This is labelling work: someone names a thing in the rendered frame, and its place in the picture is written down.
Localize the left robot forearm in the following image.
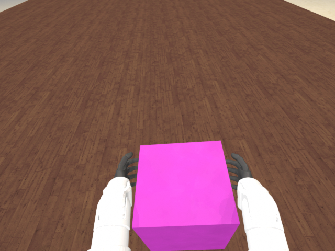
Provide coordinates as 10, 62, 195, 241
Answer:
88, 177, 132, 251

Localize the robot left hand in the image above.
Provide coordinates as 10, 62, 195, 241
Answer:
114, 152, 139, 187

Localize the carton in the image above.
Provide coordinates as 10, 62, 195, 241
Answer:
132, 141, 240, 251

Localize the robot right hand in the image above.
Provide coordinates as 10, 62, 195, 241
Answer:
226, 153, 253, 190

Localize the right robot forearm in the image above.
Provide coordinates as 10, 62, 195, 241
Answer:
237, 178, 289, 251

